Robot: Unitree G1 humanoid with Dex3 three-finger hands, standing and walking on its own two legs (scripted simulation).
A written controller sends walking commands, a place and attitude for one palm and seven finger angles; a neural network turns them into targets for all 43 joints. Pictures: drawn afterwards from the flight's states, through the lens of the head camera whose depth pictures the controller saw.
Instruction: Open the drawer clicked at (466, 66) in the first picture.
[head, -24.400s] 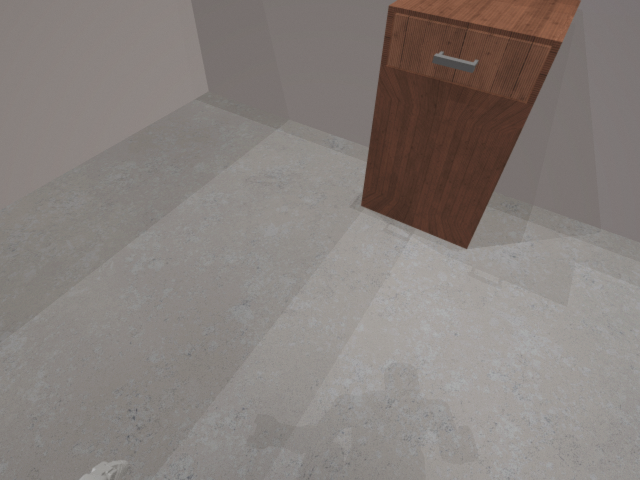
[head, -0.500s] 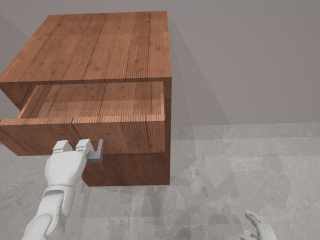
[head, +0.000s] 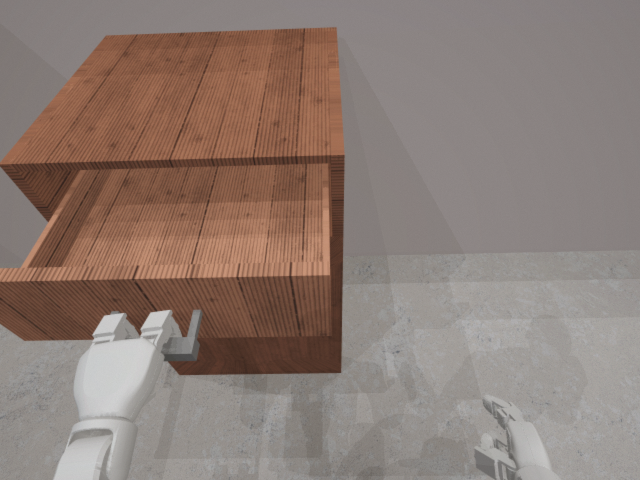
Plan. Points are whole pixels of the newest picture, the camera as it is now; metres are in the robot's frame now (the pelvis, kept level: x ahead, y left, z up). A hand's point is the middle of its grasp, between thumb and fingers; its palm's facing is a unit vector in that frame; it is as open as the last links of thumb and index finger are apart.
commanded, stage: pull the drawer open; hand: left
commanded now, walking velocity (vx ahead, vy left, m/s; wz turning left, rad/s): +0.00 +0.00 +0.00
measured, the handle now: (150, 334) +0.29 +0.25 +0.02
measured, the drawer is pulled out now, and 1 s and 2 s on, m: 0.20 0.30 0.30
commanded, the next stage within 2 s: open the thumb to release the handle in 1.10 s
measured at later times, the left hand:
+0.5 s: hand (132, 426) +0.18 +0.24 +0.00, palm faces -0.02 -0.09 -1.00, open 5.8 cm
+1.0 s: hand out of the picture +0.13 +0.24 +0.00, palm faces -0.02 -0.07 -1.00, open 5.8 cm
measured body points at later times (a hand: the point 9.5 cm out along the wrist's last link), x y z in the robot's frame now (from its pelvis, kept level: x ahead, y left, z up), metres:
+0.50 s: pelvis +0.00 +0.00 -0.01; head +0.04 -0.02 +0.44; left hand +0.17 +0.24 +0.05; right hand +0.22 -0.22 -0.10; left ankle -0.02 +0.11 -0.71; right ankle -0.02 -0.10 -0.71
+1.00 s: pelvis -0.01 -0.01 -0.02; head +0.03 -0.03 +0.43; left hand +0.12 +0.24 +0.05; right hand +0.21 -0.22 -0.11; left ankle -0.02 +0.11 -0.71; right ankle -0.02 -0.10 -0.71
